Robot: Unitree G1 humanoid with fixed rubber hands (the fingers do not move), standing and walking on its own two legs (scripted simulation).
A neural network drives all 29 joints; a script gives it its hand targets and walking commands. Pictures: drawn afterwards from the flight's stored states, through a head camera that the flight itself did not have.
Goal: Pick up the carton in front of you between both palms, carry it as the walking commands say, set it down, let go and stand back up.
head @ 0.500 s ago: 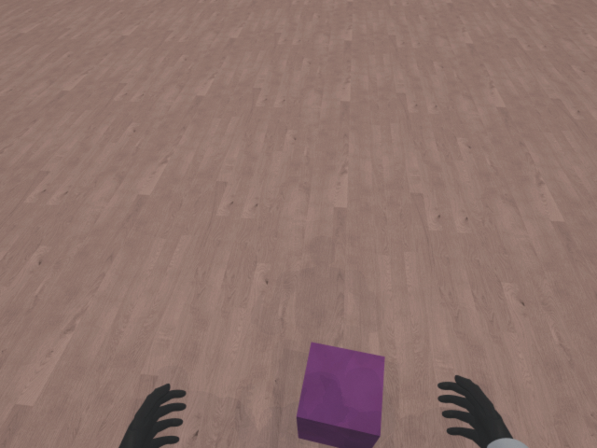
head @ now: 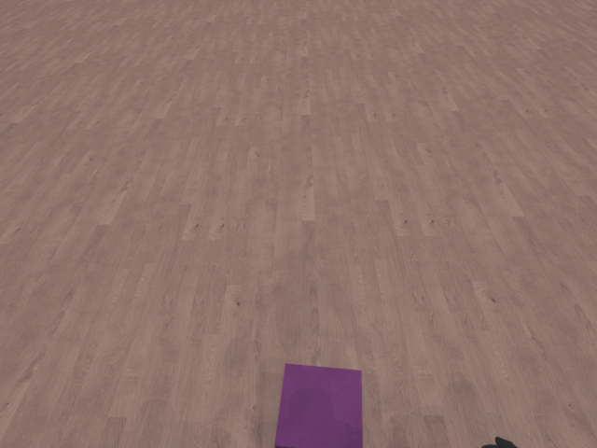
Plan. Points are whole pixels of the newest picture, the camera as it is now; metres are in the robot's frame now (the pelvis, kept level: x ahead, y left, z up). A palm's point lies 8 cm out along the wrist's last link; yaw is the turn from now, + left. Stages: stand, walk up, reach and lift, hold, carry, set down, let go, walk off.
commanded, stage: stand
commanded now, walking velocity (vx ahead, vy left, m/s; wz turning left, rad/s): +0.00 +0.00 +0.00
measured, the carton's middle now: (320, 420) +0.35 -0.03 -0.63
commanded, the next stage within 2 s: none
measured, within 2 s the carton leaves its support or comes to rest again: neither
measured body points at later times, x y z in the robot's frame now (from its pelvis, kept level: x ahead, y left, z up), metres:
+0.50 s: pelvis +0.01 +0.00 -0.01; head +0.01 -0.01 +0.44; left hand +0.12 +0.25 -0.13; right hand +0.05 -0.28 -0.13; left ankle -0.09 +0.13 -0.72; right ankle -0.02 -0.12 -0.72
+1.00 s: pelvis -0.01 +0.00 +0.00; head +0.00 -0.01 +0.45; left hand +0.08 +0.26 -0.13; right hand -0.01 -0.27 -0.14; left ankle -0.09 +0.13 -0.72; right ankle -0.02 -0.12 -0.72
